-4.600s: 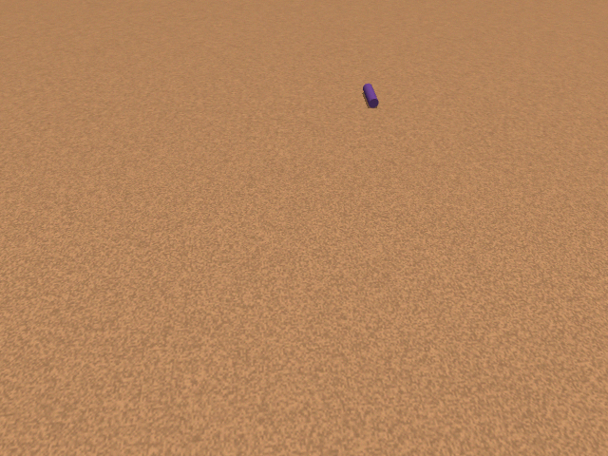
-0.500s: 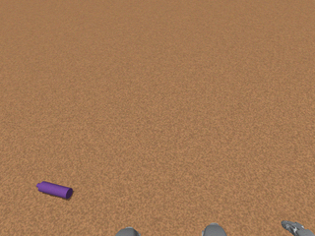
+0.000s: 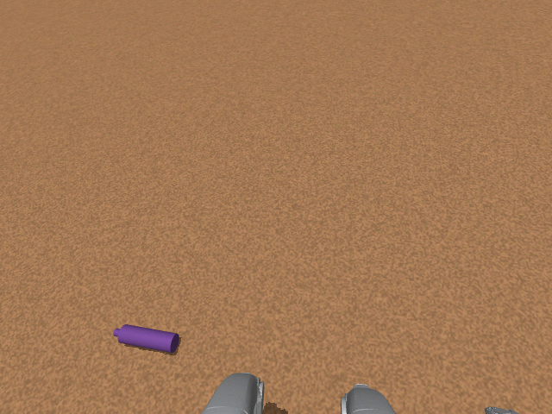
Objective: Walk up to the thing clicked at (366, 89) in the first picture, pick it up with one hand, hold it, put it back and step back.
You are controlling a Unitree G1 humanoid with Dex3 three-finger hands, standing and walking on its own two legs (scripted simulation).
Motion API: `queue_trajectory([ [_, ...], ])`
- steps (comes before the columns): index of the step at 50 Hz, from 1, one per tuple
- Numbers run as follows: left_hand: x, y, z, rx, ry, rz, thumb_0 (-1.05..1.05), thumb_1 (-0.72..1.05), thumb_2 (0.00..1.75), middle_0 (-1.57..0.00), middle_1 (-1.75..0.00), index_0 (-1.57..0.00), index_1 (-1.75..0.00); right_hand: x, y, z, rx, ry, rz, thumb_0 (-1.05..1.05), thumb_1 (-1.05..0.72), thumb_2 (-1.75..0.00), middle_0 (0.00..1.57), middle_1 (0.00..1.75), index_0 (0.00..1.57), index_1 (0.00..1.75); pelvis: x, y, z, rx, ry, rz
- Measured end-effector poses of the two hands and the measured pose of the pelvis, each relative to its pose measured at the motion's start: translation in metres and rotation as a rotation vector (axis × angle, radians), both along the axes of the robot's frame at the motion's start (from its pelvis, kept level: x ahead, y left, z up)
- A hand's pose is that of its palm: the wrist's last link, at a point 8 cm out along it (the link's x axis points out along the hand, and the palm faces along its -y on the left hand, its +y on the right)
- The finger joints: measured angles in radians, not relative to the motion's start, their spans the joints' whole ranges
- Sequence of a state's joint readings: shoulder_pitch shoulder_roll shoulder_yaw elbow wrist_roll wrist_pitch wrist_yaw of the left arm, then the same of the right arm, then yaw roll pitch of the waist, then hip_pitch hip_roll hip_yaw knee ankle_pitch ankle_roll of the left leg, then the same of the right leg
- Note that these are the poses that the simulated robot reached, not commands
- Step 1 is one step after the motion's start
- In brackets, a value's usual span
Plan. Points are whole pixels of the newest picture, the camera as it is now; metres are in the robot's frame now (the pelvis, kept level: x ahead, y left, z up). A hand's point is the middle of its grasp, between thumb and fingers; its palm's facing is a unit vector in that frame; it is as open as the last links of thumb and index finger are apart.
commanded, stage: walk up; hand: left
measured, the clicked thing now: (144, 337) +0.44 +0.52 -0.71
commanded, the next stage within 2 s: none
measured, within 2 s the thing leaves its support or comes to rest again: neither
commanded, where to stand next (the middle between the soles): +0.07 +0.37 m, yaw -9 degrees
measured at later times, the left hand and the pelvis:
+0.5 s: hand out of the picture +0.05 +0.52 -0.12, palm faces -0.08 -0.82 -0.56, open 7.4 cm; pelvis -0.02 +0.22 -0.01, yaw -2 degrees
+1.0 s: hand out of the picture +0.05 +0.77 -0.13, palm faces -0.11 -0.84 -0.54, open 7.4 cm; pelvis -0.05 +0.45 +0.00, yaw -6 degrees
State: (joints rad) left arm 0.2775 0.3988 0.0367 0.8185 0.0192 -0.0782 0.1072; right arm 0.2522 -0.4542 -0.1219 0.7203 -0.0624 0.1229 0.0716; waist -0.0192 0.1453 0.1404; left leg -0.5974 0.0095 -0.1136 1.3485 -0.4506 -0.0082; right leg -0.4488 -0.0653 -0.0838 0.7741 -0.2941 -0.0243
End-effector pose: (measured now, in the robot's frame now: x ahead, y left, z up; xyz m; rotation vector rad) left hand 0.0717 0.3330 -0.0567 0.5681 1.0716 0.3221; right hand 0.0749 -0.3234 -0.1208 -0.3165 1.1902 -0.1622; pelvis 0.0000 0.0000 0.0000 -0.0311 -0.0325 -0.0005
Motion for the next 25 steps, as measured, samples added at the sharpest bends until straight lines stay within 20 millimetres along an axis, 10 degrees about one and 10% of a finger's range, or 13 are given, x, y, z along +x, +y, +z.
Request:
queue_trajectory([
  [12, -0.012, 0.181, -0.021, 0.097, 0.036, 0.039, 0.01, 0.90, 0.90, -0.21, -0.30, -0.20, -0.30, 0.013, 0.112, 0.008, -0.091, -0.113, 0.019, 0.00, -0.91, -0.90, 0.20, 0.30, 0.20, 0.30, -0.012, 0.134, -0.027, 0.005, 0.002, -0.022],
  [25, -0.026, 0.219, -0.022, -0.017, 0.073, -0.020, 0.01, 0.90, 0.90, -0.21, -0.30, -0.20, -0.30, -0.037, 0.224, -0.007, -0.020, 0.014, -0.045, 0.01, -0.90, -0.90, 0.20, 0.30, 0.20, 0.30, -0.020, 0.222, -0.010, -0.007, -0.002, -0.042],
])
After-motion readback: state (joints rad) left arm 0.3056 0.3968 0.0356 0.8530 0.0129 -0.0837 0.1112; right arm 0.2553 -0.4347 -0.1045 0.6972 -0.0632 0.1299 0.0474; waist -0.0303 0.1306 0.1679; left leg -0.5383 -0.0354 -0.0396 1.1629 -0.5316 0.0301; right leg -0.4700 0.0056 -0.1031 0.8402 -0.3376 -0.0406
